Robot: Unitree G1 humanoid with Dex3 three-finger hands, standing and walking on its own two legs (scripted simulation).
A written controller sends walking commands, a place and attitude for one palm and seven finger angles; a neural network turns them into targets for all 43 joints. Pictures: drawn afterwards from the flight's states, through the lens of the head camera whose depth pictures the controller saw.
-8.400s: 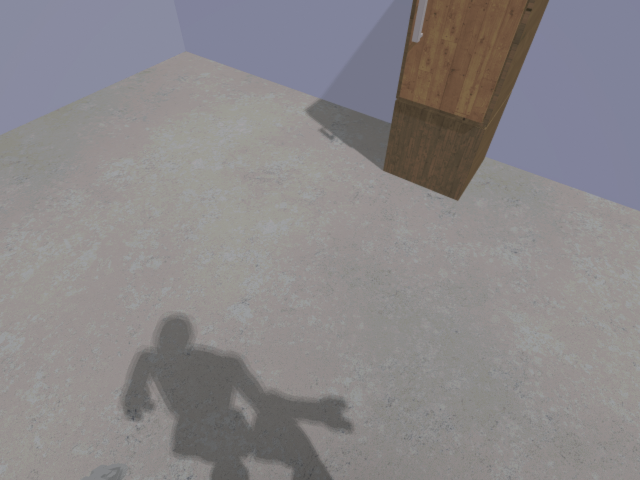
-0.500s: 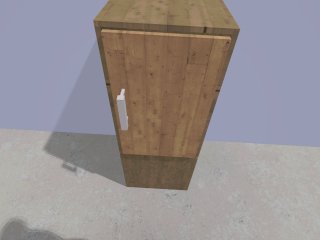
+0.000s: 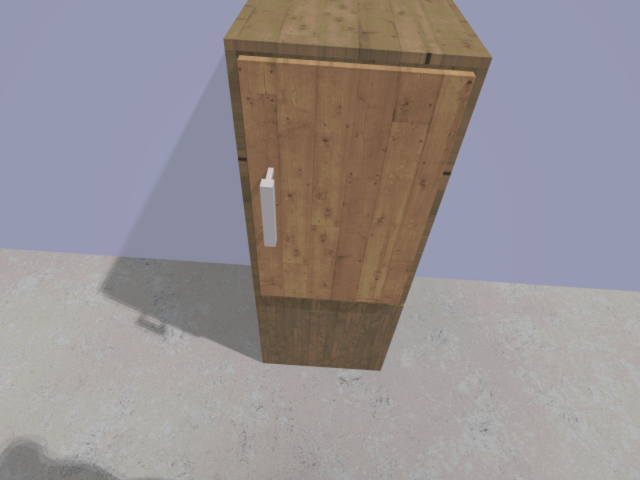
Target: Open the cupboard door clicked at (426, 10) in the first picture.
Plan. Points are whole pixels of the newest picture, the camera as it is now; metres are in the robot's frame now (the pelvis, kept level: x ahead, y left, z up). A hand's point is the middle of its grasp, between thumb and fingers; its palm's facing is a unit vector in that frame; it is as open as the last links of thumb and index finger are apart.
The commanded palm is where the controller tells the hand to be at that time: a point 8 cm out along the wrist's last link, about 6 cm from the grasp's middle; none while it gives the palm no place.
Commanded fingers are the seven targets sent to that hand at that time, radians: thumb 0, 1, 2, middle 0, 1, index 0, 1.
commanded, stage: shuffle to correct the standing spot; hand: left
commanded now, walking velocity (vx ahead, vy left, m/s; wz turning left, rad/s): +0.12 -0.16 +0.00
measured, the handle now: (270, 207) +0.59 +0.13 -0.02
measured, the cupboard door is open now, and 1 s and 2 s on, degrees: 0 0 0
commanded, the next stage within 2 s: come to a stop and stand still in 0.68 s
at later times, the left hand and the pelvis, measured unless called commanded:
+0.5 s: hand out of the picture +0.01 +0.13 -0.17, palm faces +0.02 -0.98 -0.18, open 7.3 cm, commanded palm none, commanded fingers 0.00 0.90 0.90 -0.20 -0.30 -0.20 -0.30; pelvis -0.01 -0.05 +0.00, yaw -2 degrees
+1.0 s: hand out of the picture +0.06 +0.06 -0.18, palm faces +0.03 -0.99 -0.12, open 7.4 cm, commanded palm none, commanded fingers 0.00 0.90 0.90 -0.20 -0.30 -0.20 -0.30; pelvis +0.08 -0.08 +0.00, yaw -2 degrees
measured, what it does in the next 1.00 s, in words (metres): steps to the right: left foot, then right foot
